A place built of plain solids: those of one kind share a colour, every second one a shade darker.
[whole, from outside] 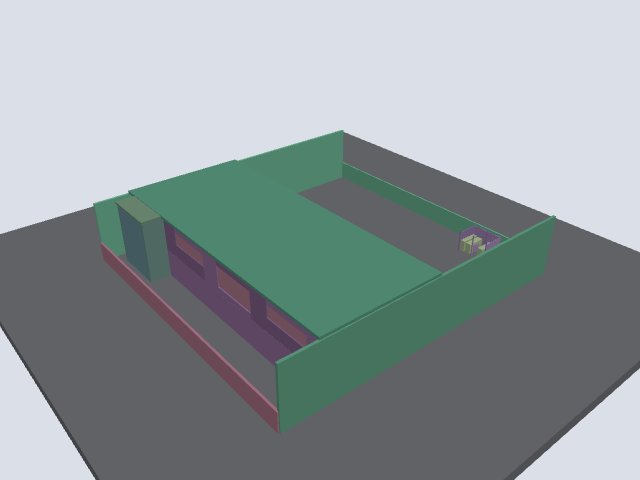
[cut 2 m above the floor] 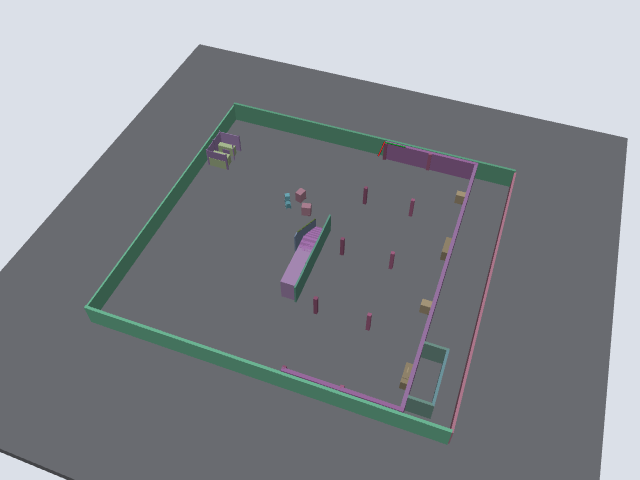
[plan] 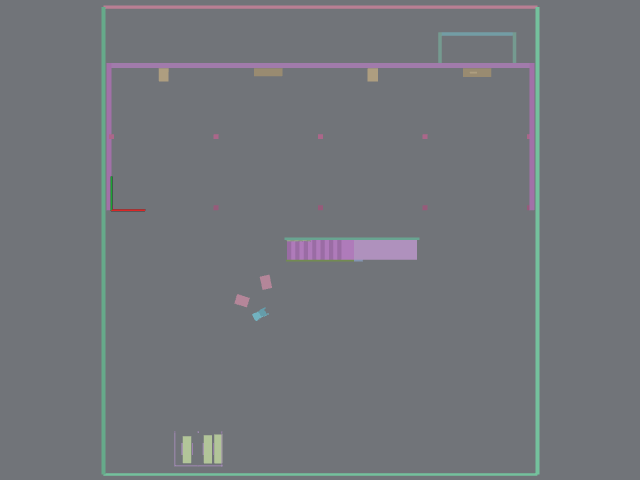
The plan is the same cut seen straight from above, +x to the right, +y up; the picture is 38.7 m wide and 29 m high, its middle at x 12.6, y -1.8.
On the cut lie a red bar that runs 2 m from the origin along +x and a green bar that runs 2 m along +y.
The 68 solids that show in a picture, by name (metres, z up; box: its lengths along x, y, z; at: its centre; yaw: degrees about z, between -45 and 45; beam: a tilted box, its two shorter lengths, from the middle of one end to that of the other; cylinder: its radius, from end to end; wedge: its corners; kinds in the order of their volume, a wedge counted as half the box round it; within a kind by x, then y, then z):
{
 "site_fence_1": {"box": [0.24, 28.24, 5.65], "at": [-0.48, -1.85, 2.77]},
 "site_fence_2": {"box": [26.22, 0.15, 1.85], "at": [12.63, -15.97, 0.88]},
 "site_fence_3": {"box": [0.24, 28.24, 5.65], "at": [25.74, -1.85, 2.77]},
 "roof_1": {"box": [26.26, 11.09, 0.25], "at": [12.63, 3.55, 5.72]},
 "back_1": {"box": [1.0, 0.3, 3.05], "at": [0.5, 8.74, 4.07]},
 "back_2": {"box": [4.32, 0.3, 1.25], "at": [3.16, 8.74, 3.17]},
 "back_3": {"box": [4.32, 0.3, 0.7], "at": [3.16, 8.74, 5.25]},
 "back_4": {"box": [2.0, 0.3, 3.05], "at": [6.32, 8.74, 4.07]},
 "back_5": {"box": [4.32, 0.3, 0.45], "at": [9.47, 8.74, 2.77]},
 "back_6": {"box": [4.32, 0.3, 0.7], "at": [9.47, 8.74, 5.25]},
 "back_7": {"box": [25.26, 0.3, 2.6], "at": [12.63, 8.74, 1.25]},
 "back_8": {"box": [2.0, 0.3, 3.05], "at": [12.63, 8.74, 4.07]},
 "back_9": {"box": [4.32, 0.3, 1.25], "at": [15.79, 8.74, 3.17]},
 "back_10": {"box": [4.32, 0.3, 0.7], "at": [15.79, 8.74, 5.25]},
 "back_11": {"box": [2.0, 0.3, 3.05], "at": [18.95, 8.74, 4.07]},
 "gable_1": {"box": [0.3, 8.89, 5.65], "at": [-0.15, 4.45, 2.77]},
 "gable_2": {"box": [0.3, 8.89, 5.65], "at": [25.41, 4.45, 2.77]},
 "step_1": {"box": [0.76, 1.2, 0.21], "at": [10.98, -2.39, 0.06]},
 "step_2": {"box": [0.76, 1.2, 0.38], "at": [11.24, -2.39, 0.14]},
 "step_3": {"box": [0.76, 1.2, 0.54], "at": [11.49, -2.39, 0.22]},
 "step_4": {"box": [0.76, 1.2, 0.71], "at": [11.74, -2.39, 0.3]},
 "step_5": {"box": [0.76, 1.2, 0.87], "at": [12.0, -2.39, 0.39]},
 "step_6": {"box": [0.76, 1.2, 1.04], "at": [12.25, -2.39, 0.47]},
 "step_7": {"box": [0.76, 1.2, 1.2], "at": [12.5, -2.39, 0.55]},
 "step_8": {"box": [0.76, 1.2, 1.37], "at": [12.76, -2.39, 0.63]},
 "step_9": {"box": [0.76, 1.2, 1.53], "at": [13.01, -2.39, 0.72]},
 "step_10": {"box": [0.76, 1.2, 1.7], "at": [13.26, -2.39, 0.8]},
 "step_11": {"box": [0.76, 1.2, 1.86], "at": [13.52, -2.39, 0.88]},
 "step_12": {"box": [0.76, 1.2, 2.03], "at": [13.77, -2.39, 0.96]},
 "step_13": {"box": [0.76, 1.2, 2.19], "at": [14.03, -2.39, 1.05]},
 "step_14": {"box": [0.76, 1.2, 2.36], "at": [14.28, -2.39, 1.13]},
 "step_15": {"box": [0.55, 1.2, 2.69], "at": [14.68, -2.39, 1.29]},
 "head_1": {"box": [3.8, 1.2, 2.85], "at": [16.56, -2.39, 1.37]},
 "site_backwall_1": {"box": [26.22, 0.2, 1.85], "at": [12.63, 12.27, 0.88]},
 "bay_back_1": {"box": [4.72, 0.21, 5.65], "at": [22.1, 10.64, 2.77]},
 "bay_side_1": {"box": [0.21, 1.85, 5.65], "at": [19.85, 9.82, 2.77]},
 "bay_side_2": {"box": [0.21, 1.85, 5.65], "at": [24.36, 9.82, 2.77]},
 "spine_1": {"box": [8.16, 0.15, 2.62], "at": [14.53, -1.72, 1.26]},
 "piece_1": {"box": [0.6, 0.8, 1.09], "at": [3.15, 8.18, 0.49]},
 "piece_2": {"box": [1.73, 0.49, 1.1], "at": [9.47, 8.33, 0.5]},
 "piece_3": {"box": [0.62, 0.81, 1.09], "at": [15.79, 8.17, 0.49]},
 "piece_4": {"box": [1.7, 0.53, 0.97], "at": [22.09, 8.32, 0.44]},
 "piece_5": {"box": [0.47, 0.39, 1.04], "at": [22.33, 8.32, 0.47]},
 "bike_shelter_bike_1": {"box": [0.51, 1.65, 1.04], "at": [4.56, -14.47, 0.47]},
 "bike_shelter_bike_2": {"box": [0.5, 1.72, 1.01], "at": [5.83, -14.45, 0.46]},
 "bike_shelter_bike_3": {"box": [0.5, 1.76, 1.06], "at": [6.46, -14.43, 0.48]},
 "glazing_1": {"box": [4.32, 0.12, 1.1], "at": [3.16, 8.74, 4.35]},
 "glazing_2": {"box": [4.32, 0.12, 1.9], "at": [9.47, 8.74, 3.95]},
 "glazing_3": {"box": [4.32, 0.18, 1.1], "at": [15.79, 8.74, 4.35]},
 "bay_roof_1": {"box": [4.92, 2.0, 0.2], "at": [22.1, 9.85, 5.7]},
 "column_1": {"box": [0.3, 0.3, 2.6], "at": [0.0, 0.15, 1.25]},
 "column_2": {"box": [0.3, 0.3, 2.6], "at": [0.0, 4.45, 1.25]},
 "column_3": {"box": [0.3, 0.3, 2.6], "at": [6.32, 0.15, 1.25]},
 "column_4": {"box": [0.3, 0.3, 2.6], "at": [6.32, 4.45, 1.25]},
 "column_5": {"box": [0.3, 0.3, 2.6], "at": [12.63, 0.15, 1.25]},
 "column_6": {"box": [0.3, 0.3, 2.6], "at": [12.63, 4.45, 1.25]},
 "column_7": {"box": [0.3, 0.3, 2.6], "at": [18.95, 0.15, 1.25]},
 "column_8": {"box": [0.3, 0.3, 2.6], "at": [18.95, 4.45, 1.25]},
 "foot_bin_1": {"box": [0.8, 0.6, 1.07], "at": [7.89, -5.47, 0.48], "yaw": -17.4},
 "foot_bin_2": {"box": [0.6, 0.82, 1.07], "at": [9.33, -4.36, 0.49], "yaw": 12.4},
 "guard_panel_1": {"wedge": [[10.55, -3.09, -0.05], [10.55, -3.09, 1.03], [10.55, -2.99, -0.05], [10.55, -2.99, 1.03], [14.66, -3.09, -0.05], [14.66, -3.09, 3.7], [14.66, -2.99, -0.05], [14.66, -2.99, 3.7]]},
 "guard_panel_2": {"wedge": [[14.66, -3.09, -0.05], [14.66, -3.09, 3.75], [14.66, -2.99, -0.05], [14.66, -2.99, 3.75], [15.18, -3.09, -0.05], [15.18, -3.09, 3.75], [15.18, -2.99, -0.05], [15.18, -2.99, 3.75]]},
 "bike_shelter_1": {"box": [0.05, 1.95, 1.89], "at": [3.83, -14.43, 0.9]},
 "bike_shelter_2": {"box": [2.75, 0.05, 1.89], "at": [5.25, -15.45, 0.9]},
 "bike_shelter_3": {"box": [0.05, 1.95, 1.89], "at": [6.67, -14.43, 0.9]},
 "guard_cap_1": {"wedge": [[10.55, -3.09, 1.03], [10.55, -3.09, 1.08], [10.55, -3.0, 1.03], [10.55, -3.0, 1.08], [14.66, -3.09, 3.7], [14.66, -3.09, 3.75], [14.66, -3.0, 3.7], [14.66, -3.0, 3.75]]},
 "foot_pram_1": {"box": [0.42, 0.42, 1.16], "at": [8.78, -6.4, 0.53], "yaw": 29.1},
 "foot_pram_2": {"box": [0.45, 0.42, 0.58], "at": [9.1, -6.23, 0.24], "yaw": 29.1}
}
